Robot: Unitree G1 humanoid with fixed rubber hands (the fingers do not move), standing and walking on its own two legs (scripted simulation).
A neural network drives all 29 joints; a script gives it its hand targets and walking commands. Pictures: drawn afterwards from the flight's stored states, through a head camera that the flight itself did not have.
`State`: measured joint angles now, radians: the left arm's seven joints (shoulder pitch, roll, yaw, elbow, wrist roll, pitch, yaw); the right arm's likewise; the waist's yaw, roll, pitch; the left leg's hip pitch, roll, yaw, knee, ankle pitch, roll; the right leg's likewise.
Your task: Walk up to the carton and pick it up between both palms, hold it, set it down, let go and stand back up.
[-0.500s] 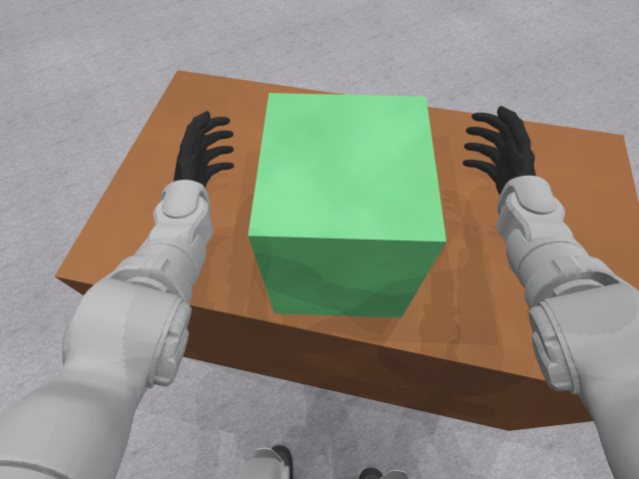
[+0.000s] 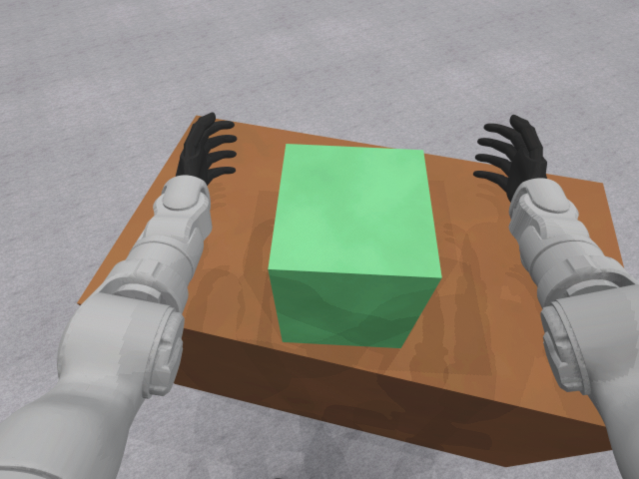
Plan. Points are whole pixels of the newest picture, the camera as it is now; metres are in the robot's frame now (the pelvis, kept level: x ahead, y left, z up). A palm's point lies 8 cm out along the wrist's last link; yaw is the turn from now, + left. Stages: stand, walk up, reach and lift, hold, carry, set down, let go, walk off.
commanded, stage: set down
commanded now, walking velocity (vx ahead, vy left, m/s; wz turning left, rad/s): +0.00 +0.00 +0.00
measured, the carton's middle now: (347, 253) +0.45 +0.02 -0.05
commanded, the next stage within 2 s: none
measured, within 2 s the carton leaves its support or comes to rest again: neither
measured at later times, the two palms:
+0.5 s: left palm (189, 246) +0.38 +0.23 +0.04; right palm (508, 251) +0.41 -0.18 +0.05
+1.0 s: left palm (194, 308) +0.32 +0.21 -0.01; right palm (521, 321) +0.34 -0.20 +0.00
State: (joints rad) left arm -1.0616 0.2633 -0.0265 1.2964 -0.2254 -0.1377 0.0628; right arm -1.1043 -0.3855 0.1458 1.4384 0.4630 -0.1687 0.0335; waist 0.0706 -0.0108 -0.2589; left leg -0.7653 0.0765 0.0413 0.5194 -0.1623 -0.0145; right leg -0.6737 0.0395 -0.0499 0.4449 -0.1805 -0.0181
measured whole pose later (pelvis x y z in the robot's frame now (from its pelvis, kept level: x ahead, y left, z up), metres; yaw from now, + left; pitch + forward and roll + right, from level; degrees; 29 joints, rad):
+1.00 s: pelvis -0.01 -0.02 +0.00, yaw +2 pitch +13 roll -1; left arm -0.45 0.20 0.03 1.05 -0.20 -0.41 0.05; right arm -0.48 -0.23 0.13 1.11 0.38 -0.41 0.00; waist 0.01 -0.03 -0.15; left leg -0.59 0.06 0.02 0.58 -0.21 -0.03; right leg -0.53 0.03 -0.05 0.58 -0.27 -0.04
